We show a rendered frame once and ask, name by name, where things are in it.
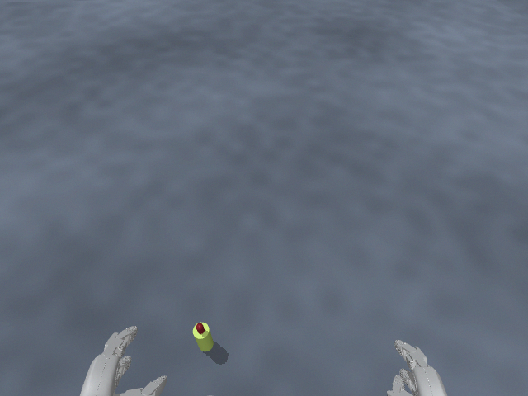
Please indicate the right robot hand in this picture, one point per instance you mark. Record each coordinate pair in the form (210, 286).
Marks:
(422, 381)

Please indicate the bottle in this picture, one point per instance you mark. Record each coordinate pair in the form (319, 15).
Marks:
(203, 336)

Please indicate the left robot hand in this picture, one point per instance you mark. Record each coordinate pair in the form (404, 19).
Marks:
(107, 369)

